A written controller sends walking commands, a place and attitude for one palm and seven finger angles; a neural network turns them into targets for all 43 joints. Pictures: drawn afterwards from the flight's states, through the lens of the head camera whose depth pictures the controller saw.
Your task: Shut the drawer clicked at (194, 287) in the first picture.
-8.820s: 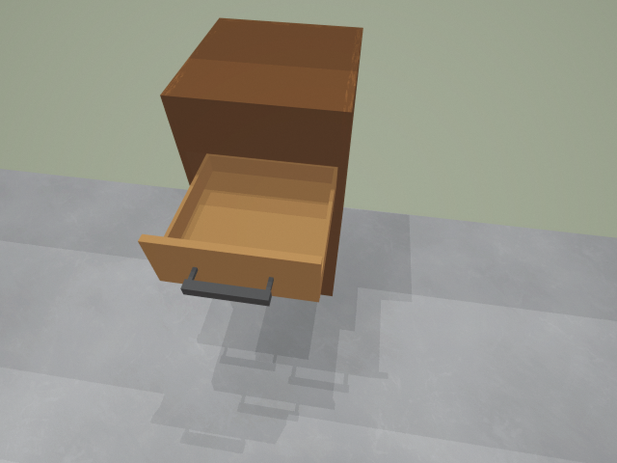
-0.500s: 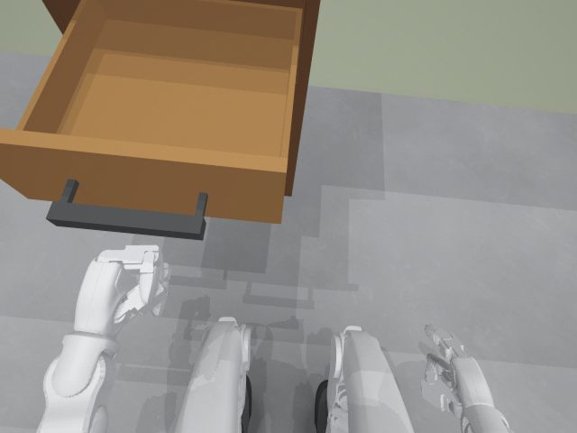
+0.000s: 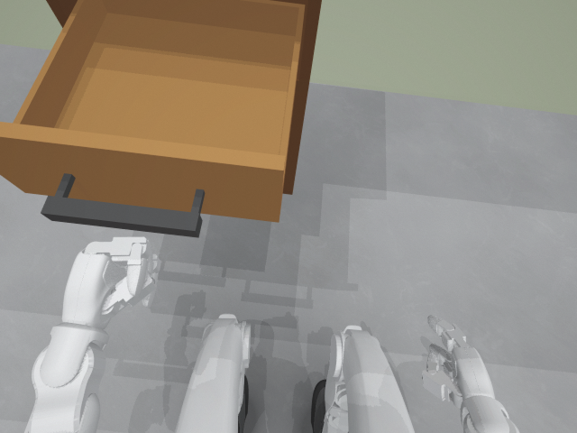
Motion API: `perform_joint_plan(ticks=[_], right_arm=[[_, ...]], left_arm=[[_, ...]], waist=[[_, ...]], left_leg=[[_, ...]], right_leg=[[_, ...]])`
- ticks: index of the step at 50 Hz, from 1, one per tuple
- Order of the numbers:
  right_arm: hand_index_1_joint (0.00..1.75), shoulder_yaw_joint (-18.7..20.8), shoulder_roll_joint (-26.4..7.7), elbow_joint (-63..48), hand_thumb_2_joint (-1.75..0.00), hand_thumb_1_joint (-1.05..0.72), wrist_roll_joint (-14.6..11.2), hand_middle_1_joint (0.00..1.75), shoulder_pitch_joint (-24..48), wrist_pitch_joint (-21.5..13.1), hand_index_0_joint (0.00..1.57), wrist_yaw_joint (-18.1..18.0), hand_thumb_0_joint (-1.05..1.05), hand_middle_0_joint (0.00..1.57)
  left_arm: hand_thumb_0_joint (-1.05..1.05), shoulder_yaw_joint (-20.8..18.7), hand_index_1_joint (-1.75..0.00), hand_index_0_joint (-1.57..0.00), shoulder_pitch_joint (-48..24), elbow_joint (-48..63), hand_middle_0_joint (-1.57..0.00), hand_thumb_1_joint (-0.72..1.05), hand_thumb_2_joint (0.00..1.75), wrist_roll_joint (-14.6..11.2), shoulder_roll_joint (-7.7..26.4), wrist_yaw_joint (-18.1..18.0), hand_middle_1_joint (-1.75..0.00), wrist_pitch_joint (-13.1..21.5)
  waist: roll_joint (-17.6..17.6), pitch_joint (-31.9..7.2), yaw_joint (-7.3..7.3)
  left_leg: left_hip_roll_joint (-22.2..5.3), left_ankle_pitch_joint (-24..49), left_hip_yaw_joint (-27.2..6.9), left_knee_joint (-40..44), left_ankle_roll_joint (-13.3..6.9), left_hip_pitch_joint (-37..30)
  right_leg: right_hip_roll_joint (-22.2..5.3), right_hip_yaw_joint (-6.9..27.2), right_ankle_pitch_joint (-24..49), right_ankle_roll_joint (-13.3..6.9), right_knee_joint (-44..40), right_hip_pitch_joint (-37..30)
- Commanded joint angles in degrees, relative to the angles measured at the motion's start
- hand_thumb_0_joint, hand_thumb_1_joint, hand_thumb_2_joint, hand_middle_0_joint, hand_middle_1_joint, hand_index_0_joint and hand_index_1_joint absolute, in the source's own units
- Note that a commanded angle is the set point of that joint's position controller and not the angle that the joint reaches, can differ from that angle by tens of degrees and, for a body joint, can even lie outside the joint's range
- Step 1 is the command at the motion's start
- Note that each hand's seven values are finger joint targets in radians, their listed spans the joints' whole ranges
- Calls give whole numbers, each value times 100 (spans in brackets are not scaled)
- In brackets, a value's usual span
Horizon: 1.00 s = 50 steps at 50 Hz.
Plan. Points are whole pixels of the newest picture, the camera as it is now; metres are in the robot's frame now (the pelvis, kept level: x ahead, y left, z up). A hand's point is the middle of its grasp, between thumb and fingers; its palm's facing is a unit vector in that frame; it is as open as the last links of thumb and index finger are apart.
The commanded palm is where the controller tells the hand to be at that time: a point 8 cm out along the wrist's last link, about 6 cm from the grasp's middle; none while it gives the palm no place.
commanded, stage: push the drawer shut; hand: left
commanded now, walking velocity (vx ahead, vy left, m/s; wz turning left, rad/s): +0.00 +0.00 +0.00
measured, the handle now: (129, 202) +0.39 +0.24 +0.01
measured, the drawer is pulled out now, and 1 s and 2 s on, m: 0.30 0.21 0.08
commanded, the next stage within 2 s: none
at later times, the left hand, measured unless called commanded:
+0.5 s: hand (157, 255) +0.33 +0.19 +0.00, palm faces -0.06 -1.00 -0.06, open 2.9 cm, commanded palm +0.35 +0.23 +0.02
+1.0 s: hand (170, 200) +0.40 +0.19 +0.01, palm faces -0.05 -1.00 -0.07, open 3.1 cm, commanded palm +0.41 +0.22 +0.02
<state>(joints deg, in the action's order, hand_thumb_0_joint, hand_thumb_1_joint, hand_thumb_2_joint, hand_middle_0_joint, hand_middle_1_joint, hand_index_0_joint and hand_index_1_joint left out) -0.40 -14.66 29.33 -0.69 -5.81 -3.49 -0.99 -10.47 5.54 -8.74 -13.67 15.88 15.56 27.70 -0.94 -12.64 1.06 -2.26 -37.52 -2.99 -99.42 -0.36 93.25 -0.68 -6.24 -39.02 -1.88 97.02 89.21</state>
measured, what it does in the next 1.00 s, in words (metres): stands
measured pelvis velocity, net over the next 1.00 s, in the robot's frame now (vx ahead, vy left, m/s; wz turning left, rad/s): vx -0.02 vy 0.01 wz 0.00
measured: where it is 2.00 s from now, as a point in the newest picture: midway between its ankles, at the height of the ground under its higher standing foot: outside the picture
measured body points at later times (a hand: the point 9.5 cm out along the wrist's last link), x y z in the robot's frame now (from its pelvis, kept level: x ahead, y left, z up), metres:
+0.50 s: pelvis -0.02 +0.01 +0.00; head +0.14 +0.05 +0.42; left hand +0.32 +0.25 +0.01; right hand +0.17 -0.24 -0.10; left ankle +0.06 +0.12 -0.51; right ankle +0.05 -0.11 -0.51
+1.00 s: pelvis -0.02 +0.01 +0.00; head +0.14 +0.04 +0.42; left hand +0.40 +0.25 +0.01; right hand +0.12 -0.25 -0.11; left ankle +0.06 +0.12 -0.51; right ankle +0.05 -0.11 -0.51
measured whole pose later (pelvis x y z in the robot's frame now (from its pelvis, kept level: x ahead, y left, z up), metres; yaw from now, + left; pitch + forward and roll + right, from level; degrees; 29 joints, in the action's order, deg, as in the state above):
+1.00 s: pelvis -0.02 +0.01 +0.00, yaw +0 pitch +31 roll -5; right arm -2.2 -15.9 34.0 0.3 -10.6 -1.2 -2.0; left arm -12.0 -26.5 -38.1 -8.4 19.9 12.0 27.7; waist -1.5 -11.5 4.9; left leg -1.6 -34.1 -2.7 -97.6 -1.2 94.6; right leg -1.2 -5.9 -35.6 -1.0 95.0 90.3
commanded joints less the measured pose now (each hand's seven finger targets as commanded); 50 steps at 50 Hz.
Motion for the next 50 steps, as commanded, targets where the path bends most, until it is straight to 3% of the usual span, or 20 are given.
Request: perform_joint_plan(ticks=[1, 4, 7, 9, 12, 18, 26, 34, 36, 41, 44, 50], right_arm=[[30, 348, -922, -611, -90, -90, -1, 30, -262, -238, 20, -73, 0, 20], [30, 339, -975, -612, -90, -90, -2, 30, -312, -218, 20, -70, 0, 20], [30, 342, -1012, -643, -90, -90, -14, 30, -351, -158, 20, -58, 0, 20], [30, 343, -1008, -646, -90, -90, -13, 30, -378, -148, 20, -47, 0, 20], [30, 335, -1024, -558, -90, -90, 1, 30, -393, -121, 20, -67, 0, 20], [30, 313, -1074, -397, -90, -90, 47, 30, -429, -153, 20, -106, 0, 20], [30, 264, -1151, -299, -90, -90, 48, 30, -506, -115, 20, -162, 0, 20], [30, 214, -1141, -222, -90, -90, 55, 30, -625, -107, 20, -199, 0, 20], [30, 205, -1137, -175, -90, -90, 55, 30, -638, -70, 20, -199, 0, 20], [30, 185, -1127, -96, -90, -90, 67, 30, -712, -39, 20, -217, 0, 20], [30, 191, -1131, -74, -90, -90, 97, 30, -804, -32, 20, -200, 0, 20], [30, 212, -1149, -2, -90, -90, 113, 30, -948, 101, 20, -148, 0, 20]], left_arm=[[0, -356, -160, -140, -811, 1088, -140, 90, 90, -97, 804, -4, -160, 372], [0, -93, -160, -140, -1140, 966, -140, 90, 90, -32, 649, -2, -160, 220], [0, -166, -160, -140, -1188, 855, -140, 90, 90, 12, 695, -82, -160, 63], [0, -93, -160, -140, -1354, 942, -140, 90, 90, 8, 621, -161, -160, 32], [0, -20, -160, -140, -1925, 879, -140, 90, 90, 90, 599, -296, -160, 87], [0, 11, -160, -140, -2784, 621, -140, 90, 90, 260, 702, -441, -160, 320], [0, 148, -160, -140, -3797, 120, -140, 90, 90, 380, 795, -454, -160, 246], [0, 46, -160, -140, -4546, -403, -140, 90, 90, 375, 916, -506, -160, 157], [0, -16, -160, -140, -4700, -705, -140, 90, 90, 387, 957, -501, -160, 158], [0, -207, -160, -140, -5235, -1268, -140, 90, 90, 415, 1192, -493, -160, 285], [0, -290, -160, -140, -5426, -1381, -140, 90, 90, 431, 1278, -468, -160, 394], [0, -370, -160, -140, -5701, -1876, -140, 90, 90, 454, 1313, -397, -160, 437]], waist=[[-396, -2585, 115], [-473, -2533, 225], [-494, -2647, 135], [-474, -2698, 201], [-333, -2533, 340], [-523, -2508, 414], [-705, -2527, 522], [-814, -2706, 572], [-693, -2607, 603], [-552, -2547, 681], [-771, -2760, 634], [-629, -2818, 699]], left_leg=[[192, 1388, -77, 1181, -161, -2136], [177, 1286, -158, 1274, -156, -2325], [178, 1357, -195, 1388, -127, -2501], [163, 1433, -248, 1411, -129, -2593], [172, 1108, -272, 1419, -137, -2501], [185, 688, -399, 1523, -83, -2603], [194, 6, -537, 1738, -72, -2765], [203, 178, -478, 1713, -80, -2813], [202, 181, -441, 1707, -79, -2717], [211, 266, -287, 1547, -121, -2374], [208, 582, -281, 1530, -103, -2530], [184, 838, -254, 1482, -117, -2508]], right_leg=[[203, 453, 1104, -35, -1444, -1346], [198, 341, 1064, -41, -1413, -1102], [182, 299, 1125, -46, -1401, -1113], [179, 261, 1190, -39, -1374, -1055], [163, 261, 999, -15, -1424, -900], [128, 209, 770, -42, -1339, -562], [92, 231, 516, -44, -1448, -393], [103, 246, 608, -48, -1514, -512], [109, 263, 608, -36, -1569, -572], [142, 344, 557, -18, -1617, -726], [140, 322, 733, -44, -1541, -766], [171, 345, 891, -26, -1581, -864]])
